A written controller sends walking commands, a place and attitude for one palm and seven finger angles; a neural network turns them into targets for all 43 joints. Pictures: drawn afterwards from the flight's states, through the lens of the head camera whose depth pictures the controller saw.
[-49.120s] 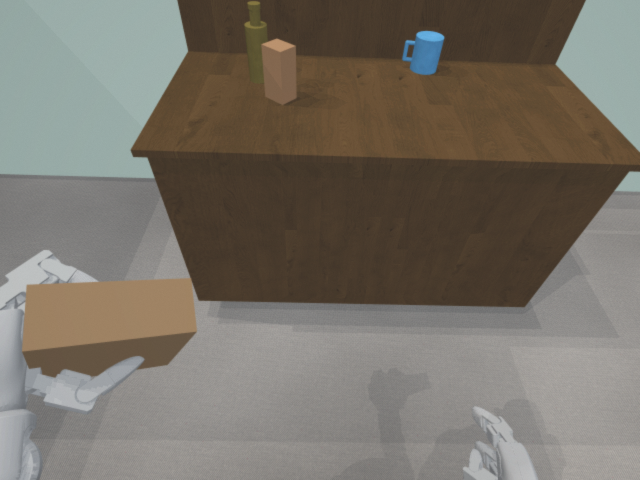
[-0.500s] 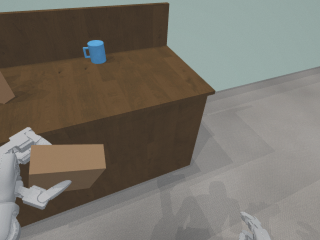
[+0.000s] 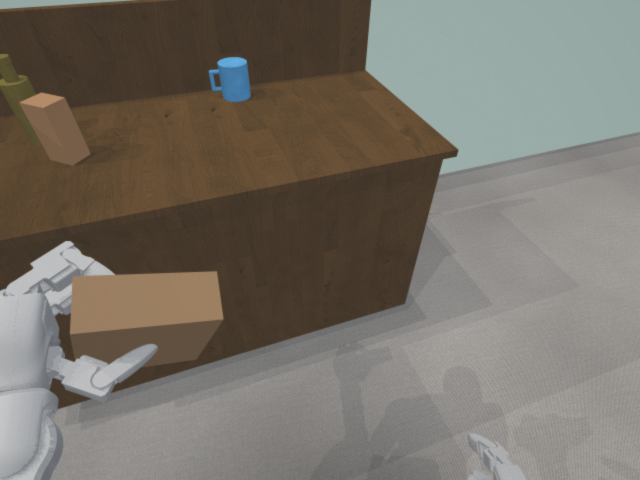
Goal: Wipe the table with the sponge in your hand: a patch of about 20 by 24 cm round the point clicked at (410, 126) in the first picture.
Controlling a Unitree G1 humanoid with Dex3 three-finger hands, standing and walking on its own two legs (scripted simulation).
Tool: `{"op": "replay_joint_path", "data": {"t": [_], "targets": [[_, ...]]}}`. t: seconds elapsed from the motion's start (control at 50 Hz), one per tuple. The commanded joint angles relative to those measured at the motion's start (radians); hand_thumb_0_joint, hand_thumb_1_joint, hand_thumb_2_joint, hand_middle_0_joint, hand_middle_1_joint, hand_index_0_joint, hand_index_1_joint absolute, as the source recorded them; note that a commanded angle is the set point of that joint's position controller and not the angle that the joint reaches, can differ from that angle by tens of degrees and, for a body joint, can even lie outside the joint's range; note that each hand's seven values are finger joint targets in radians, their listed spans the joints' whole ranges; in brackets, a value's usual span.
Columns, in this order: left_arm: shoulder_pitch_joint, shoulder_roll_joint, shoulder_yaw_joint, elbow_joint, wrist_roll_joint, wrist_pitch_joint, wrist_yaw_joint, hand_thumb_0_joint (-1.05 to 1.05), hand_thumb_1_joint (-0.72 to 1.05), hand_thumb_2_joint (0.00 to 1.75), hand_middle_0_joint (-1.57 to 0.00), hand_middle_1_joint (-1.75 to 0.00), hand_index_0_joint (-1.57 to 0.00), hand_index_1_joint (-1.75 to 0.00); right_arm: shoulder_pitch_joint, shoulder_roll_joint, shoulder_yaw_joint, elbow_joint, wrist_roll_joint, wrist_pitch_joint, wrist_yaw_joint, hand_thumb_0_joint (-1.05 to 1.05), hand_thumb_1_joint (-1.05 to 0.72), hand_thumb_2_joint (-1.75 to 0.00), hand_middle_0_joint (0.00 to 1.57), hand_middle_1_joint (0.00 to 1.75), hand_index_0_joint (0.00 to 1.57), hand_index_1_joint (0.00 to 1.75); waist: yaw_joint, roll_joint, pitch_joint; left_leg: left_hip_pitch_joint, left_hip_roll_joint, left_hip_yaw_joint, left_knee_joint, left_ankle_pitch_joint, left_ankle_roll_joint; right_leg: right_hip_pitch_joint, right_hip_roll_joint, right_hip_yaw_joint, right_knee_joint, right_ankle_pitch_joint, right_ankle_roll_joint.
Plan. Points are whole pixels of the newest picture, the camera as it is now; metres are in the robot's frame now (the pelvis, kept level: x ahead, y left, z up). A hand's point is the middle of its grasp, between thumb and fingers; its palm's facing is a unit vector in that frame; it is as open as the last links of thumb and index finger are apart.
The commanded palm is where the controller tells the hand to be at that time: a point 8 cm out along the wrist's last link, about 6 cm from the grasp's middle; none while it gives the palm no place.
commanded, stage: stop stepping back and stand still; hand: left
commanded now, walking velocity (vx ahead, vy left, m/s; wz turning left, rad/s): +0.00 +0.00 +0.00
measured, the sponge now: (166, 323) +0.24 +0.18 +0.14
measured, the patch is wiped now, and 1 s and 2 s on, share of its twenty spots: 0.90 0.90 0.90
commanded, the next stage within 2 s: stand and wait in 0.20 s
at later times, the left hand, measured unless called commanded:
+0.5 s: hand (110, 335) +0.20 +0.20 +0.18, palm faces +0.28 -0.90 -0.33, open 9.5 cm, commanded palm +0.15 +0.27 +0.21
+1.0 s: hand (65, 339) +0.18 +0.23 +0.20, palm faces +0.37 -0.86 -0.36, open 9.5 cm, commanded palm +0.13 +0.27 +0.21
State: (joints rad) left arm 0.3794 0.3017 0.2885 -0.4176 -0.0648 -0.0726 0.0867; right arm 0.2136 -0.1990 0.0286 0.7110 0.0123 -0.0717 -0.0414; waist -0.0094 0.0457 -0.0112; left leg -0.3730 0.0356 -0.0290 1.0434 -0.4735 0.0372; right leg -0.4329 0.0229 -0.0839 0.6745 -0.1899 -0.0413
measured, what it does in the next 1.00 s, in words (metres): steps on the spot: right foot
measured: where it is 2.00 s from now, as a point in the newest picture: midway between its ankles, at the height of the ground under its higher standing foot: outside the picture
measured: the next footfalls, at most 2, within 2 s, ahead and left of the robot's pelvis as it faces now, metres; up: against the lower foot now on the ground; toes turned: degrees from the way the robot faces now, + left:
right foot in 0.32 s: +0.04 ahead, -0.15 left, +0.00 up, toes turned -2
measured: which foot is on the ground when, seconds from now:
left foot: down 0.00-1.00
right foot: down 0.00-0.08, up 0.10-0.30, down 0.32-1.00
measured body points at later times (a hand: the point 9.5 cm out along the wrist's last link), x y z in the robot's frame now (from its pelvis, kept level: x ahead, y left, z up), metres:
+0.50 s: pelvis -0.01 -0.01 +0.03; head -0.02 +0.00 +0.48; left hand +0.18 +0.25 +0.20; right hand +0.15 -0.25 -0.05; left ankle +0.00 +0.11 -0.71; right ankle +0.00 -0.15 -0.71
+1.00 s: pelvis -0.03 +0.00 +0.03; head -0.04 +0.00 +0.48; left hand +0.16 +0.27 +0.21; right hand +0.14 -0.24 -0.04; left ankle +0.00 +0.11 -0.71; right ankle +0.00 -0.15 -0.71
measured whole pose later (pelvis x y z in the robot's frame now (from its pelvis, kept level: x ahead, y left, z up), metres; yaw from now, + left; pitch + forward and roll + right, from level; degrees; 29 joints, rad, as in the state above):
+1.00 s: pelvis -0.03 +0.00 +0.03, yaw -1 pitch -1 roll -1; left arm 0.48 0.37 0.31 -0.50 -0.05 -0.12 0.16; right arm 0.20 -0.20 0.02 0.61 0.01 -0.08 -0.07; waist 0.00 0.01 -0.01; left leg -0.27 0.03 0.01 0.50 -0.22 0.00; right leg -0.24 -0.02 -0.02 0.42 -0.17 0.03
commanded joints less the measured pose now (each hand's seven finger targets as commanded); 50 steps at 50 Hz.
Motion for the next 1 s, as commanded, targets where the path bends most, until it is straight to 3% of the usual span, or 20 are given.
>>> {"op": "replay_joint_path", "data": {"t": [0.0, 0.02, 0.04, 0.06, 0.08, 0.1, 0.14, 0.2, 0.24, 0.3, 0.32, 0.36, 0.38, 0.42, 0.46, 0.56, 0.64, 0.74, 0.86, 0.98], "targets": [[-0.027, 0.317, 0.203, -0.488, -0.008, -0.097, 0.059, 0.00, 0.10, 1.30, -1.20, -1.60, -1.20, -1.60, -0.134, -0.091, -0.038, -0.213, -0.004, -0.049, -0.022, 0.00, -0.90, -0.90, 0.20, 0.30, 0.20, 0.30, -0.024, -0.117, -0.149, 0.248, 0.010, 0.044, -0.328, -0.010, 0.021, -0.169, -0.223, 0.215, -0.340, -0.519, -0.038], [0.011, 0.305, 0.201, -0.497, -0.007, -0.089, 0.074, 0.00, 0.10, 1.30, -1.20, -1.60, -1.20, -1.60, -0.131, -0.107, -0.036, -0.214, -0.009, -0.044, -0.031, 0.00, -0.90, -0.90, 0.20, 0.30, 0.20, 0.30, -0.026, 0.043, -0.128, 0.236, 0.016, 0.008, -0.492, -0.066, 0.026, -0.163, -0.166, 0.170, -0.212, -0.536, -0.016], [0.033, 0.284, 0.195, -0.504, -0.005, -0.083, 0.087, 0.00, 0.10, 1.30, -1.20, -1.60, -1.20, -1.60, -0.139, -0.135, -0.037, -0.229, -0.020, -0.046, -0.036, 0.00, -0.90, -0.90, 0.20, 0.30, 0.20, 0.30, -0.018, 0.296, -0.070, 0.097, 0.133, -0.229, -0.749, -0.312, 0.072, -0.121, -0.027, 0.084, 0.038, -0.464, 0.022], [0.023, 0.288, 0.199, -0.497, 0.000, -0.073, 0.105, 0.00, 0.10, 1.30, -1.20, -1.60, -1.20, -1.60, -0.123, -0.140, -0.047, -0.263, -0.012, -0.060, -0.038, 0.00, -0.90, -0.90, 0.20, 0.30, 0.20, 0.30, -0.018, 0.496, -0.005, -0.079, 0.312, -0.469, -0.955, -0.476, 0.138, -0.079, 0.042, 0.060, 0.411, -0.353, 0.045], [-0.080, 0.300, 0.212, -0.520, 0.025, -0.076, 0.106, 0.00, 0.10, 1.30, -1.20, -1.60, -1.20, -1.60, -0.122, -0.115, -0.060, -0.268, -0.003, -0.071, -0.034, 0.00, -0.90, -0.90, 0.20, 0.30, 0.20, 0.30, 0.004, 0.314, 0.017, -0.192, 0.289, -0.378, -0.957, -0.314, 0.157, -0.041, 0.009, 0.140, 0.536, -0.250, 0.048], [-0.124, 0.280, 0.184, -0.429, 0.022, -0.073, 0.098, 0.00, 0.10, 1.30, -1.20, -1.60, -1.20, -1.60, -0.112, -0.101, -0.049, -0.227, -0.002, -0.080, -0.023, 0.00, -0.90, -0.90, 0.20, 0.30, 0.20, 0.30, -0.020, 0.228, 0.061, -0.137, 0.263, -0.347, -0.915, -0.253, 0.134, -0.102, -0.022, 0.144, 0.506, -0.230, 0.058], [-0.099, 0.239, 0.160, -0.258, 0.013, -0.050, 0.098, 0.00, 0.10, 1.30, -1.20, -1.60, -1.20, -1.60, -0.096, -0.107, -0.045, -0.196, 0.007, -0.086, -0.018, 0.00, -0.90, -0.90, 0.20, 0.30, 0.20, 0.30, -0.007, 0.109, 0.054, -0.037, 0.212, -0.217, -0.820, -0.042, 0.104, -0.069, -0.037, 0.092, 0.307, -0.229, 0.071], [-0.039, 0.165, 0.099, -0.109, 0.005, -0.049, 0.085, 0.00, 0.10, 1.30, -1.20, -1.60, -1.20, -1.60, -0.084, -0.117, -0.032, -0.198, 0.013, -0.091, -0.033, 0.00, -0.90, -0.90, 0.20, 0.30, 0.20, 0.30, -0.007, 0.125, 0.028, 0.070, 0.159, -0.152, -0.742, 0.111, 0.064, 0.072, -0.018, 0.044, -0.096, -0.229, 0.069], [-0.024, 0.133, 0.050, -0.108, 0.007, -0.056, 0.062, 0.00, 0.10, 1.30, -1.20, -1.60, -1.20, -1.60, -0.095, -0.130, -0.034, -0.218, 0.019, -0.088, -0.028, 0.00, -0.90, -0.90, 0.20, 0.30, 0.20, 0.30, 0.001, 0.071, -0.016, 0.066, 0.103, -0.089, -0.648, 0.184, 0.027, 0.222, -0.007, 0.017, -0.310, -0.025, 0.064], [-0.030, 0.162, 0.054, -0.203, 0.011, -0.089, 0.046, 0.00, 0.10, 1.30, -1.20, -1.60, -1.20, -1.60, -0.124, -0.131, -0.051, -0.241, 0.008, -0.083, -0.015, 0.00, -0.90, -0.90, 0.20, 0.30, 0.20, 0.30, -0.016, -0.055, -0.085, 0.032, 0.048, -0.017, -0.492, 0.309, -0.015, 0.273, -0.164, 0.204, -0.311, 0.245, -0.007], [-0.068, 0.195, 0.081, -0.279, 0.009, -0.109, 0.051, 0.00, 0.10, 1.30, -1.20, -1.60, -1.20, -1.60, -0.135, -0.122, -0.051, -0.244, 0.002, -0.083, -0.014, 0.00, -0.90, -0.90, 0.20, 0.30, 0.20, 0.30, -0.018, -0.029, -0.130, 0.073, 0.047, -0.012, -0.513, 0.331, -0.019, 0.268, -0.183, 0.203, -0.286, 0.276, -0.007], [-0.058, 0.269, 0.145, -0.384, 0.004, -0.112, 0.070, 0.00, 0.10, 1.30, -1.20, -1.60, -1.20, -1.60, -0.138, -0.136, -0.070, -0.246, 0.004, -0.088, -0.023, 0.00, -0.90, -0.90, 0.20, 0.30, 0.20, 0.30, -0.003, -0.109, -0.205, 0.128, 0.039, -0.024, -0.525, 0.357, -0.019, 0.288, -0.156, 0.200, -0.263, 0.194, 0.000], [-0.022, 0.263, 0.153, -0.418, -0.003, -0.118, 0.075, 0.00, 0.10, 1.30, -1.20, -1.60, -1.20, -1.60, -0.137, -0.127, -0.069, -0.239, 0.001, -0.086, -0.025, 0.00, -0.90, -0.90, 0.20, 0.30, 0.20, 0.30, 0.005, -0.101, -0.215, 0.155, 0.033, -0.021, -0.543, 0.349, -0.016, 0.278, -0.148, 0.184, -0.270, 0.145, 0.002], [0.043, 0.295, 0.196, -0.460, 0.000, -0.126, 0.091, 0.00, 0.10, 1.30, -1.20, -1.60, -1.20, -1.60, -0.154, -0.115, -0.060, -0.241, -0.006, -0.082, -0.030, 0.00, -0.90, -0.90, 0.20, 0.30, 0.20, 0.30, 0.011, 0.046, -0.173, 0.172, 0.044, -0.033, -0.591, 0.389, -0.010, 0.234, -0.110, 0.149, -0.247, 0.130, 0.017], [0.087, 0.296, 0.211, -0.441, -0.002, -0.119, 0.101, 0.00, 0.10, 1.30, -1.20, -1.60, -1.20, -1.60, -0.156, -0.121, -0.062, -0.248, -0.002, -0.073, -0.034, 0.00, -0.90, -0.90, 0.20, 0.30, 0.20, 0.30, 0.014, 0.086, -0.144, 0.154, 0.063, -0.054, -0.618, 0.437, -0.011, 0.239, -0.085, 0.119, -0.233, 0.130, 0.030], [0.078, 0.190, 0.145, -0.224, -0.012, -0.107, 0.094, 0.00, 0.10, 1.30, -1.20, -1.60, -1.20, -1.60, -0.133, -0.123, -0.068, -0.242, 0.009, -0.059, -0.042, 0.00, -0.90, -0.90, 0.20, 0.30, 0.20, 0.30, 0.000, 0.007, -0.104, 0.153, 0.051, -0.034, -0.602, 0.363, -0.024, 0.218, -0.087, 0.145, -0.291, 0.113, 0.035], [-0.003, 0.165, 0.095, -0.174, -0.001, -0.098, 0.079, 0.00, 0.10, 1.30, -1.20, -1.60, -1.20, -1.60, -0.133, -0.130, -0.072, -0.243, 0.012, -0.056, -0.039, 0.00, -0.90, -0.90, 0.20, 0.30, 0.20, 0.30, -0.005, -0.062, -0.090, 0.165, 0.045, -0.018, -0.583, 0.285, -0.020, 0.170, -0.095, 0.169, -0.338, 0.030, 0.036], [-0.081, 0.201, 0.090, -0.265, 0.010, -0.100, 0.083, 0.00, 0.10, 1.30, -1.20, -1.60, -1.20, -1.60, -0.162, -0.132, -0.065, -0.253, 0.000, -0.067, -0.044, 0.00, -0.90, -0.90, 0.20, 0.30, 0.20, 0.30, 0.006, -0.049, -0.081, 0.148, 0.035, -0.025, -0.613, 0.228, -0.013, 0.163, -0.095, 0.164, -0.362, -0.056, 0.033], [-0.009, 0.257, 0.160, -0.336, 0.011, -0.109, 0.103, 0.00, 0.10, 1.30, -1.20, -1.60, -1.20, -1.60, -0.163, -0.133, -0.061, -0.260, -0.007, -0.068, -0.044, 0.00, -0.90, -0.90, 0.20, 0.30, 0.20, 0.30, 0.016, 0.077, -0.084, 0.109, 0.037, -0.046, -0.672, 0.211, -0.016, 0.218, -0.074, 0.133, -0.330, -0.032, 0.031], [0.053, 0.193, 0.127, -0.249, 0.005, -0.110, 0.095, 0.00, 0.10, 1.30, -1.20, -1.60, -1.20, -1.60, -0.144, -0.120, -0.056, -0.259, 0.002, -0.060, -0.040, 0.00, -0.90, -0.90, 0.20, 0.30, 0.20, 0.30, 0.011, 0.041, -0.090, 0.106, 0.051, -0.045, -0.686, 0.212, -0.023, 0.233, -0.062, 0.111, -0.315, -0.011, 0.044]]}}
